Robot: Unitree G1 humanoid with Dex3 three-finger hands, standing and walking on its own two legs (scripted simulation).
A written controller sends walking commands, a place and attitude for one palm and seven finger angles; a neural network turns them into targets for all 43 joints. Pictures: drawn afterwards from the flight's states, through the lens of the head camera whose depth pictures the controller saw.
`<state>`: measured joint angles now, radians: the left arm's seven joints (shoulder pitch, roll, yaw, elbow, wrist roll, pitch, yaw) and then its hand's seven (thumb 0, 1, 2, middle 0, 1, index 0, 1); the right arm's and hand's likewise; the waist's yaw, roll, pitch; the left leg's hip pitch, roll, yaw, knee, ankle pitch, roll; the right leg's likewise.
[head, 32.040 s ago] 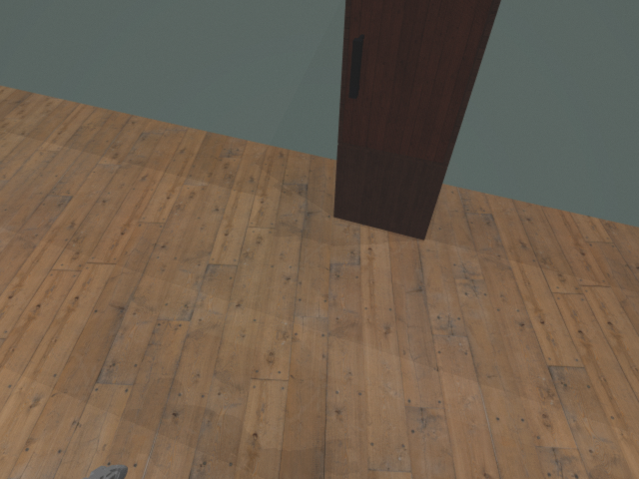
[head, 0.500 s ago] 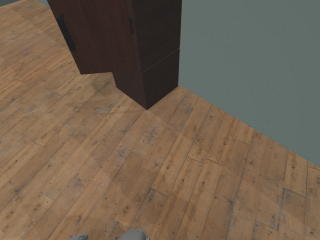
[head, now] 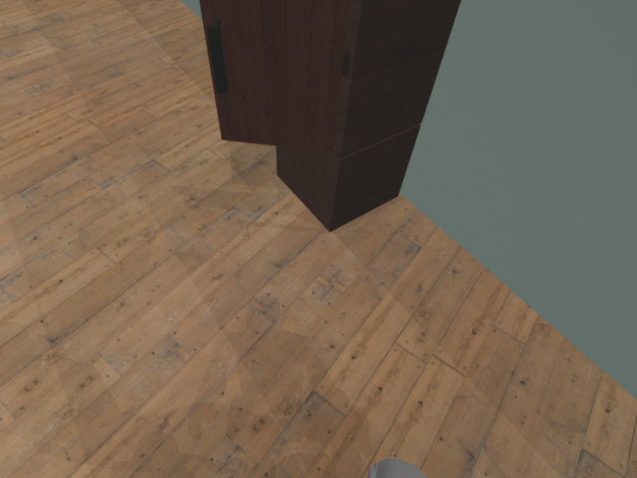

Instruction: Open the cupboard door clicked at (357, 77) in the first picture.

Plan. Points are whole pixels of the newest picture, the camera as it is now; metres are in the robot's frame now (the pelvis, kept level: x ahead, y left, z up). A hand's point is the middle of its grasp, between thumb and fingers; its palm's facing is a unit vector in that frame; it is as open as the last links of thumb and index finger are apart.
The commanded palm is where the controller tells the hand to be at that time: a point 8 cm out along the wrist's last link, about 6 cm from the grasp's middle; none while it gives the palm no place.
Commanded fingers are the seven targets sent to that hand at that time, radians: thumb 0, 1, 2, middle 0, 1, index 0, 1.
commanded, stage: take the last steps up to it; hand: left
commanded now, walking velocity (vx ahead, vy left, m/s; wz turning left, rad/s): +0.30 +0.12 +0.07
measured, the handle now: (220, 57) +1.09 +0.34 -0.05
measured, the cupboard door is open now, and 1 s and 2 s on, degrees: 49 49 49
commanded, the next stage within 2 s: come to a stop and stand still in 1.28 s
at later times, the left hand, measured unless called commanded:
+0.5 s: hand (215, 413) +0.22 +0.17 -0.16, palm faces +0.12 -0.97 -0.22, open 7.0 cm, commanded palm none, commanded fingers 0.00 0.90 0.90 -0.20 -0.30 -0.20 -0.30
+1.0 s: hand (176, 329) +0.36 +0.27 -0.18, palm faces +0.09 -0.98 -0.16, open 7.3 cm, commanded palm none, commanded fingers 0.00 0.90 0.90 -0.20 -0.30 -0.20 -0.30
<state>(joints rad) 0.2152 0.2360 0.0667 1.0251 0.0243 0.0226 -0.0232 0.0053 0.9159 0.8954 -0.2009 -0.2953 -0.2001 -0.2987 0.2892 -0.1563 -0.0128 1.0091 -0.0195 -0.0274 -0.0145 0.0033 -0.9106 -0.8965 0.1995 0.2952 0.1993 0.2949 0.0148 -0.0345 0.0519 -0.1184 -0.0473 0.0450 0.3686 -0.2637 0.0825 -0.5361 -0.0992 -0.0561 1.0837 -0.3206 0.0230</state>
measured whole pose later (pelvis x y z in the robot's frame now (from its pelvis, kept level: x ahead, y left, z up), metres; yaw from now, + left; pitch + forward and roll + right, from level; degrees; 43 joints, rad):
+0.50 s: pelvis +0.16 -0.02 +0.00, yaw +3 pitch +0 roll +1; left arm 0.20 0.16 0.07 0.99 0.01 -0.08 0.02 -0.04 0.97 0.89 -0.21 -0.30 -0.21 -0.30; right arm 0.30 -0.18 -0.06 1.08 -0.03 0.01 0.01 0.01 -0.91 -0.90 0.20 0.29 0.20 0.29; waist -0.02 0.01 0.06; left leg -0.53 0.09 0.02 1.02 -0.23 -0.03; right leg -0.18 -0.04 -0.16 0.41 -0.23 -0.04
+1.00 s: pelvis +0.34 +0.09 +0.00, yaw +1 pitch +1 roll +1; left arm 0.24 0.18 0.06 1.05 0.03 -0.01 -0.02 0.00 0.92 0.90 -0.20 -0.30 -0.20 -0.30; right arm 0.22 -0.17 -0.04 1.00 -0.02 -0.07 -0.02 -0.02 -0.96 -0.90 0.20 0.30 0.20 0.30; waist 0.03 -0.04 0.05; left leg -0.19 -0.02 0.18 0.37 -0.21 0.07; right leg -0.56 -0.11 -0.07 1.07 -0.28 0.00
